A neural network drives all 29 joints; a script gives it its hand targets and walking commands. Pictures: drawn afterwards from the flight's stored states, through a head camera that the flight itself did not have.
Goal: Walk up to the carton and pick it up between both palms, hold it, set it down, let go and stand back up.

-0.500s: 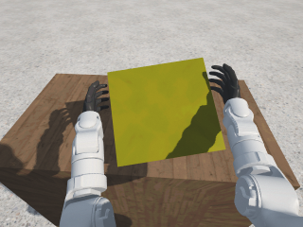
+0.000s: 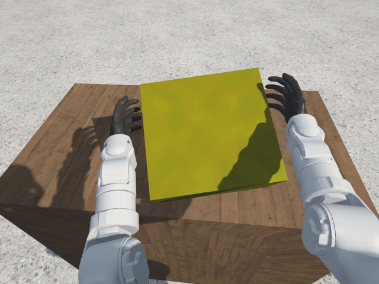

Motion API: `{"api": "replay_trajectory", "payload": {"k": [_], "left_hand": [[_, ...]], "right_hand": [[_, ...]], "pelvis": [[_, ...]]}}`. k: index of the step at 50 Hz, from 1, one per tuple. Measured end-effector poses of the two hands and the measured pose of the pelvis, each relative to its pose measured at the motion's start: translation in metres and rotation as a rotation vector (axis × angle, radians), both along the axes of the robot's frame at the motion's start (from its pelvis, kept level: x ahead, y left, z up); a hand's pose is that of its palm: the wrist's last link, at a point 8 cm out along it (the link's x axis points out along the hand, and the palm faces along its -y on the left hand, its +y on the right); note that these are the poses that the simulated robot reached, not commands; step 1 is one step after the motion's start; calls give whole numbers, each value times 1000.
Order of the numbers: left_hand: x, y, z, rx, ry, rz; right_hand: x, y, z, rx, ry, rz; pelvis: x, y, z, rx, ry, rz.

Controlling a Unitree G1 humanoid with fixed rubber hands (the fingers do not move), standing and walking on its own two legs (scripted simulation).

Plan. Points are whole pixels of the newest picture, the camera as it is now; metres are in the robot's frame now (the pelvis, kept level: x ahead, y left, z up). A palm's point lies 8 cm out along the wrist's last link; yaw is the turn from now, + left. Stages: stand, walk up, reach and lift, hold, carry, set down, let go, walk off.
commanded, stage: set down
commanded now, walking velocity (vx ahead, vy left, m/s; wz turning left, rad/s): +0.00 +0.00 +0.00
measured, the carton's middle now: (206, 139) +0.44 +0.01 +0.06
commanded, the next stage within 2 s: none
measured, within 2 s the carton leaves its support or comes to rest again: neither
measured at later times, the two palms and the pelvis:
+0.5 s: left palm (128, 131) +0.40 +0.19 +0.12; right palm (290, 112) +0.46 -0.17 +0.13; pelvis +0.01 +0.00 +0.00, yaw -1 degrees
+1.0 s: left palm (132, 131) +0.42 +0.19 +0.10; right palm (285, 112) +0.48 -0.17 +0.11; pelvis +0.02 +0.00 +0.00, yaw -1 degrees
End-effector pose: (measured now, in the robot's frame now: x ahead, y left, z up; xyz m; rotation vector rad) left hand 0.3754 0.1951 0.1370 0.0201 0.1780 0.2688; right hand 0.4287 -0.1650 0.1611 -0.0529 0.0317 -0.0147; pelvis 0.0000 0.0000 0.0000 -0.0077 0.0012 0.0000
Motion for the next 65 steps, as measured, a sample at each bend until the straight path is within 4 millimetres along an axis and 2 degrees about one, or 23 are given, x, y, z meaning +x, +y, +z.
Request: {"api": "replay_trajectory", "payload": {"k": [16,30,44,65], "left_hand": [[19,-10,-10,-4,20,-9],[31,-5,-23,-13,28,26],[42,-6,-33,-24,27,32],[54,-5,-48,-38,38,48]], "right_hand": [[13,-13,-20,-5,67,7],[38,-6,-31,-2,83,44],[49,-9,-43,9,108,56],[63,-8,-57,16,130,72]], "pelvis": [[7,1,-1,0,61,-19],[14,4,-1,-1,135,-20],[20,4,-3,-2,179,-20],[19,3,-5,3,267,-21]]}}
